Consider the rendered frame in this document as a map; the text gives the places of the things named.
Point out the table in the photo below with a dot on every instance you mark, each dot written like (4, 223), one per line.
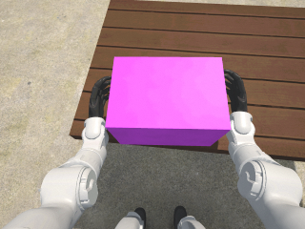
(265, 45)

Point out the carton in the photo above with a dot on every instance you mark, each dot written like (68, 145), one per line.
(172, 101)

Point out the robot left forearm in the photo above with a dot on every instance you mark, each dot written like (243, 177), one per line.
(93, 151)

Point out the left robot upper arm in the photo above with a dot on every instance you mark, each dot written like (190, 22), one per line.
(66, 193)

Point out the robot right foot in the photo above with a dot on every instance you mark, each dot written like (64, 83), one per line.
(178, 214)

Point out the right robot upper arm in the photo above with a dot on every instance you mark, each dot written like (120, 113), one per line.
(274, 192)

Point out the robot right forearm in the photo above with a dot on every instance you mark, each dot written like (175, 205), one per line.
(242, 147)

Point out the right robot hand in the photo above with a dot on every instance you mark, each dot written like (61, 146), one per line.
(237, 92)

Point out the robot foot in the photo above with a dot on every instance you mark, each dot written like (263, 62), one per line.
(141, 212)
(178, 214)

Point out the robot left foot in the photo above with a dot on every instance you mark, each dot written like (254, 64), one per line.
(141, 212)

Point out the left robot hand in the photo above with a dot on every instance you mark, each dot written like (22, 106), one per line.
(98, 97)

